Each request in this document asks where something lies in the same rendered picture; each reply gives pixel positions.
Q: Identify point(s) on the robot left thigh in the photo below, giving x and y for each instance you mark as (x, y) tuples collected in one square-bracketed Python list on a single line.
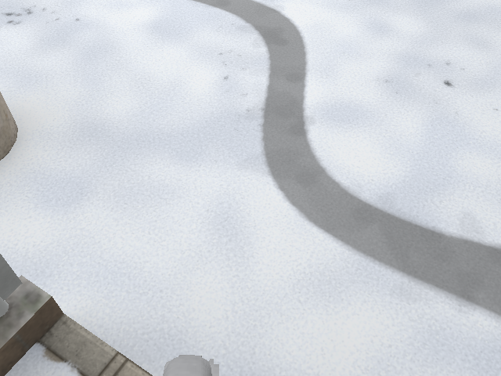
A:
[(191, 365)]

